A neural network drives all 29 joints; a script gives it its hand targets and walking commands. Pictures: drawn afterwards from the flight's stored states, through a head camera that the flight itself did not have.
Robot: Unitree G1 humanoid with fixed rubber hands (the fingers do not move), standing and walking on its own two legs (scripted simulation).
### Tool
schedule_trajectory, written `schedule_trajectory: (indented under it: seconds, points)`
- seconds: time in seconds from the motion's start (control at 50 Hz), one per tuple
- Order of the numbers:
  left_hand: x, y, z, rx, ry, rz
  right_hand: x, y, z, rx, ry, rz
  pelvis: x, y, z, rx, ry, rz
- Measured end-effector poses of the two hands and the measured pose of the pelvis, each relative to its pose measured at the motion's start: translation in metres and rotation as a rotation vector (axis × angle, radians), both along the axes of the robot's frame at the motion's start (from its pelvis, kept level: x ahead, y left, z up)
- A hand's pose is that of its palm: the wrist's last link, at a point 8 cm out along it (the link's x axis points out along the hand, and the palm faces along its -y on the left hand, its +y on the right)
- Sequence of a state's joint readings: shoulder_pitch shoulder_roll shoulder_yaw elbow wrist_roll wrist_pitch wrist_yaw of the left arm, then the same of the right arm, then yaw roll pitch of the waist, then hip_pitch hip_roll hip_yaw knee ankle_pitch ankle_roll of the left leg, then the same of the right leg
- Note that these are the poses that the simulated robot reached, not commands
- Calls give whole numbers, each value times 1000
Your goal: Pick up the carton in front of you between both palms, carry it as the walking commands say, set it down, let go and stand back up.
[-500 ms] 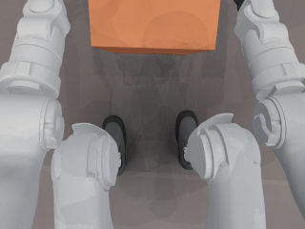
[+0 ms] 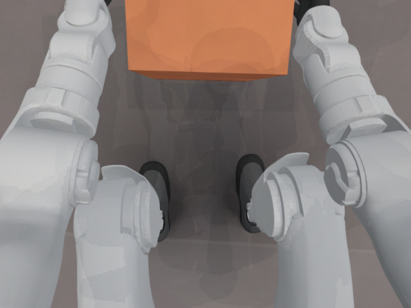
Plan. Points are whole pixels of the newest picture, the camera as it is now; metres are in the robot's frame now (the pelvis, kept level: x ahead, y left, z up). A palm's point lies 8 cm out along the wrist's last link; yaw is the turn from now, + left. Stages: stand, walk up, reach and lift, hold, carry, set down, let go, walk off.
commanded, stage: reach and lift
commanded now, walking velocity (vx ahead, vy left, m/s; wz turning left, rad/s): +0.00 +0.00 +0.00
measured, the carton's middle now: (204, 16) +0.54 -0.01 -0.25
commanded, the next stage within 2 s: none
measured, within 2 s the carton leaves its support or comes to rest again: leaves its support in 0.36 s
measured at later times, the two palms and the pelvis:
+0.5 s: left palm out of the picture +0.54 +0.15 -0.12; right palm out of the picture +0.53 -0.15 -0.12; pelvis +0.00 +0.00 +0.00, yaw +1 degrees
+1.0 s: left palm out of the picture +0.49 +0.16 +0.07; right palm out of the picture +0.49 -0.15 +0.07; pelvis +0.00 -0.01 +0.12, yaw +3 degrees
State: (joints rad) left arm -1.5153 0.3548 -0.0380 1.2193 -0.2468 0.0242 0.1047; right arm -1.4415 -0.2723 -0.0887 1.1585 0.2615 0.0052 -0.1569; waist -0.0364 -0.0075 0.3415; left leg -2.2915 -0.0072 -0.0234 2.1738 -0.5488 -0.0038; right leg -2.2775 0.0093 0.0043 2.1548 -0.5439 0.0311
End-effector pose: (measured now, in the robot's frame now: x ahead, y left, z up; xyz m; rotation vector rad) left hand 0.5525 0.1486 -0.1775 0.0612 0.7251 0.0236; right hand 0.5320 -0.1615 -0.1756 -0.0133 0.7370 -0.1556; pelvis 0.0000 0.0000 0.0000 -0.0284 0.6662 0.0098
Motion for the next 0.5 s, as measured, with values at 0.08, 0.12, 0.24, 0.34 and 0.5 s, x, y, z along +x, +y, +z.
schedule_trajectory:
  seconds: [0.08,0.12,0.24,0.34,0.5]
  points:
    - [0,-6,-1,12,-9,10,0,2,-1,-10,-4,-12,-3,0,1,-2,-14,-1]
    - [1,-6,0,18,-5,13,1,2,0,-10,-2,-16,-5,0,1,-3,-21,-1]
    - [5,-6,1,15,18,8,5,1,1,4,17,-17,-6,0,-9,-5,-48,-1]
    - [3,-6,2,12,18,18,9,1,6,-4,19,7,-4,1,-17,1,-49,-5]
    - [-12,0,58,6,-21,74,-2,10,60,7,-24,-7,4,-4,-4,9,-17,19]
